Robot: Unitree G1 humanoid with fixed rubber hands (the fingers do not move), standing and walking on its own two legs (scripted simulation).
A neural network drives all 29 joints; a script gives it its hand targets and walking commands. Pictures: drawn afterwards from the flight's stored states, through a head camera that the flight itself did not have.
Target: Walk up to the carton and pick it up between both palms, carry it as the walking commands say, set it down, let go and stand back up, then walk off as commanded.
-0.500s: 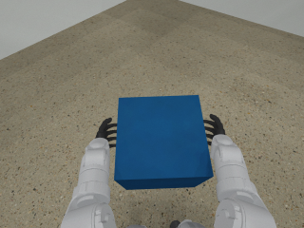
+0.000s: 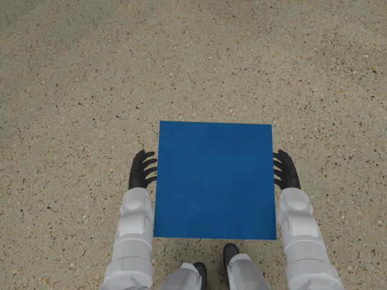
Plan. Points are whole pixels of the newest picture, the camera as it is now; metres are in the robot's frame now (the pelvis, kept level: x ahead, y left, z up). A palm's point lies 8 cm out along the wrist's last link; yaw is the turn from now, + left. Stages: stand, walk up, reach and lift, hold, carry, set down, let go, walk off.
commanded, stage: set down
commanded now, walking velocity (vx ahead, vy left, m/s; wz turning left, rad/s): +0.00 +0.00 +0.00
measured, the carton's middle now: (210, 181) +0.36 +0.00 -0.17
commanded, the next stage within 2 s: none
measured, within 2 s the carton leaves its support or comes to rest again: neither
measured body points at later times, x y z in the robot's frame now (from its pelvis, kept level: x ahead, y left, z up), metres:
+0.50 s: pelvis -0.04 -0.04 -0.09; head +0.17 -0.05 +0.31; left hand +0.36 +0.15 -0.17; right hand +0.37 -0.18 -0.17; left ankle -0.01 +0.05 -0.70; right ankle +0.07 -0.12 -0.70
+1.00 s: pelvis -0.05 -0.03 -0.15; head +0.21 -0.02 +0.21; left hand +0.37 +0.17 -0.27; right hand +0.39 -0.16 -0.26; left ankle -0.01 +0.05 -0.70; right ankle +0.07 -0.12 -0.70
